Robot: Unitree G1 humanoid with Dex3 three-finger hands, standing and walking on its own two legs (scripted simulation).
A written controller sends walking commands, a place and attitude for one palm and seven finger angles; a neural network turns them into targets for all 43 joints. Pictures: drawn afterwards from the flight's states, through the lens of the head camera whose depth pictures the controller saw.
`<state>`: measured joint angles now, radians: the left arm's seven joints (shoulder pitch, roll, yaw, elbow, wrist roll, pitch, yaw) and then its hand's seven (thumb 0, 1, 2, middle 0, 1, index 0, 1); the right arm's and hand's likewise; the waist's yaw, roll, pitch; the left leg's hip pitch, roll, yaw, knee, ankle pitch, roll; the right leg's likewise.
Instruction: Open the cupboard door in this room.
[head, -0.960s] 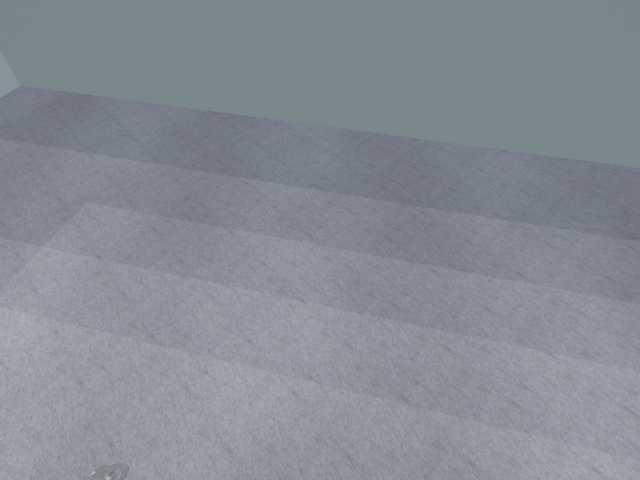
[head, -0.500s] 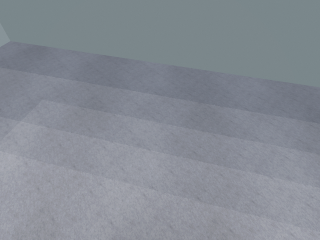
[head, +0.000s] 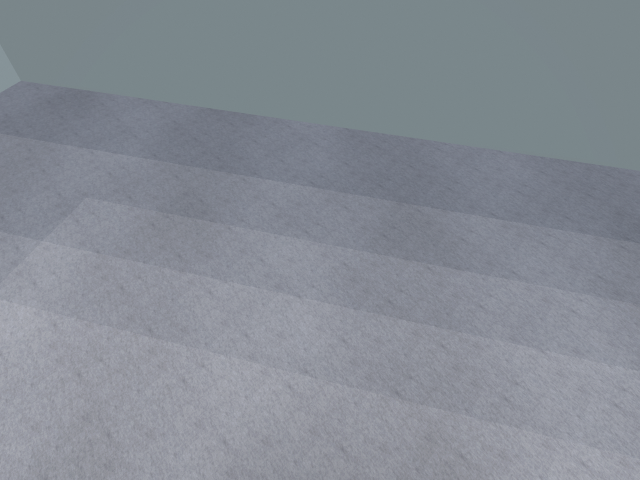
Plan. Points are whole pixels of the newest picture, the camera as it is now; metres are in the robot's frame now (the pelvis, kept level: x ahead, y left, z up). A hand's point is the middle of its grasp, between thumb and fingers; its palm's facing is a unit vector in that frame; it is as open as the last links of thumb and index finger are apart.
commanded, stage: turn or walk to find it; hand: left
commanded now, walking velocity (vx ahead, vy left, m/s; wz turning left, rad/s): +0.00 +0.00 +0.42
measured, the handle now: out of the picture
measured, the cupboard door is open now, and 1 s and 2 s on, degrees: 0 0 0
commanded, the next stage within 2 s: none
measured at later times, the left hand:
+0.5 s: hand out of the picture +0.02 +0.22 -0.18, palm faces +0.16 -0.96 -0.24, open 7.4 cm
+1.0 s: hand out of the picture -0.12 +0.20 -0.19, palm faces +0.43 -0.87 -0.24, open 7.4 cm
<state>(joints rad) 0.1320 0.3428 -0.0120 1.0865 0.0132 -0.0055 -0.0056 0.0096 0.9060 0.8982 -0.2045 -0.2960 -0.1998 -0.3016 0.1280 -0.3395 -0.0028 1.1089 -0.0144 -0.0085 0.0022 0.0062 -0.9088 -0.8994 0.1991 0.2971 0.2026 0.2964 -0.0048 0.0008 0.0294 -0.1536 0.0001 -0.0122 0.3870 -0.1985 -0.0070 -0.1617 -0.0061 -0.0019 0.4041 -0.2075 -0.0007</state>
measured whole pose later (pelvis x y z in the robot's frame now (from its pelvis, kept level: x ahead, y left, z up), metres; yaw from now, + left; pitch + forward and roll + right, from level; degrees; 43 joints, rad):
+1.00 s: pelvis -0.06 +0.00 -0.02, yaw +25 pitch -1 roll +0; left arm 0.28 0.23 0.03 0.94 0.03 0.02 0.02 0.01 0.90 0.90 -0.20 -0.30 -0.20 -0.30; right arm 0.18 -0.24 -0.07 0.96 -0.01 0.06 0.01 0.01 -0.91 -0.90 0.19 0.30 0.20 0.30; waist 0.01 -0.03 0.06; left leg -0.27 0.02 0.05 0.61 -0.31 -0.02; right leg -0.24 -0.13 -0.17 0.63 -0.36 0.03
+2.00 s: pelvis -0.14 -0.01 -0.01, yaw +49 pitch -1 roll +0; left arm 0.24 0.26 0.07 0.99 0.02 0.07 0.01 0.01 0.91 0.90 -0.20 -0.30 -0.20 -0.30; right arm 0.17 -0.18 -0.04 0.96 -0.02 0.02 -0.01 0.00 -0.91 -0.90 0.20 0.30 0.20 0.30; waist 0.01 -0.05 0.07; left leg -0.24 -0.01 0.05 0.52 -0.27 0.05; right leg -0.45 -0.10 -0.07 1.06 -0.43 0.07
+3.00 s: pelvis -0.17 -0.04 +0.00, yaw +74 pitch +0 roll +0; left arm 0.17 0.23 0.06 0.94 0.02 0.05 0.02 0.01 0.91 0.90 -0.20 -0.30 -0.19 -0.30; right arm 0.19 -0.19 -0.05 0.95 -0.03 0.03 0.00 0.00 -0.91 -0.90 0.20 0.30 0.20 0.30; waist -0.02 0.00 0.05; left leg -0.26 -0.05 -0.02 0.45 -0.19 0.04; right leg -0.38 -0.06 -0.03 0.87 -0.44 0.07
